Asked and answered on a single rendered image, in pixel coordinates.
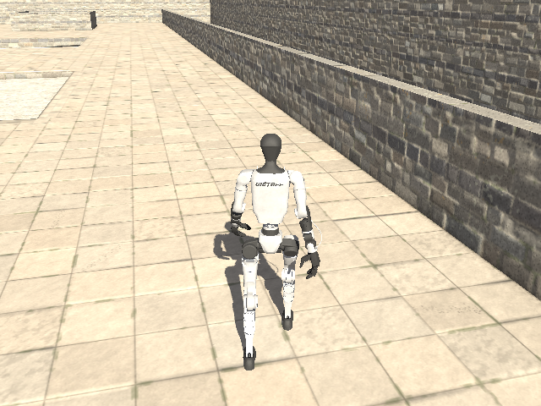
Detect robot left hand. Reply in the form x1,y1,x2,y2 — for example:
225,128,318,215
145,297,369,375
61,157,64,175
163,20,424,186
231,222,251,237

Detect humanoid robot head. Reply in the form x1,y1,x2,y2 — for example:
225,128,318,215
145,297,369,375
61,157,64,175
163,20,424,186
256,134,285,174

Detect robot right hand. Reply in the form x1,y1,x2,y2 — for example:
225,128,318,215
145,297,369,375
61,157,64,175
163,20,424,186
300,251,320,279

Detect robot right forearm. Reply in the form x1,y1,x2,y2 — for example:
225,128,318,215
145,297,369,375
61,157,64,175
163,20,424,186
299,206,318,253

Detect robot left shin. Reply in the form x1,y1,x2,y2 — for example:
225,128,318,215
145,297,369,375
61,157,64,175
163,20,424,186
243,295,255,358

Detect robot right upper arm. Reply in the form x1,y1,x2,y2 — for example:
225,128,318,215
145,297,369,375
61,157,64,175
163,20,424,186
288,170,308,219

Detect robot left forearm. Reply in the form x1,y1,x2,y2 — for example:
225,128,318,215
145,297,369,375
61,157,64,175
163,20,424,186
230,202,243,228

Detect robot left upper arm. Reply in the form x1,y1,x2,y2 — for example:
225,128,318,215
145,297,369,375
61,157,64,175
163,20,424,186
232,169,254,213

